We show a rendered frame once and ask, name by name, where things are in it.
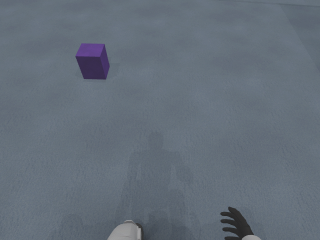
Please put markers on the carton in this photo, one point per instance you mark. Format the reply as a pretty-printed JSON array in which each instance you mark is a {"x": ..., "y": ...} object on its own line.
[{"x": 93, "y": 61}]

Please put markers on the robot right hand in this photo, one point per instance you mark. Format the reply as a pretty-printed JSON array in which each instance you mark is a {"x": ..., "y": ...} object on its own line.
[{"x": 242, "y": 228}]

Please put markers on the robot left shin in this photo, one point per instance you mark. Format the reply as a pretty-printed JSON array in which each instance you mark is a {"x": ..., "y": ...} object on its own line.
[{"x": 129, "y": 221}]

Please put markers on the left robot thigh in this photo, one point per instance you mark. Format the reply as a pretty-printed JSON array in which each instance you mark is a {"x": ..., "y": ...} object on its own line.
[{"x": 126, "y": 231}]

